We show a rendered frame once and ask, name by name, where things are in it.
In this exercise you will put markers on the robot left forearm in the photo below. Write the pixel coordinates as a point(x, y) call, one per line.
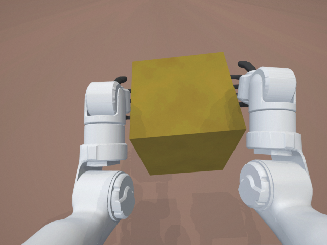
point(105, 109)

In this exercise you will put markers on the robot right forearm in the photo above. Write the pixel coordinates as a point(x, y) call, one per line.
point(270, 93)

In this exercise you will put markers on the right robot hand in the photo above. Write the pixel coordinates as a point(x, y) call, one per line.
point(247, 66)

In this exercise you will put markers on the right robot upper arm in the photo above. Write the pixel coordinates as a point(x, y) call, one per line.
point(281, 193)

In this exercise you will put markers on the left robot hand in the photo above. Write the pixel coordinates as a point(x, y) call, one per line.
point(120, 80)

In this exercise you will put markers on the carton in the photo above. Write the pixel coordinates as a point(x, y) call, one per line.
point(185, 116)

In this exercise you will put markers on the left robot upper arm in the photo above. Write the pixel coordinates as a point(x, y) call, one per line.
point(101, 198)

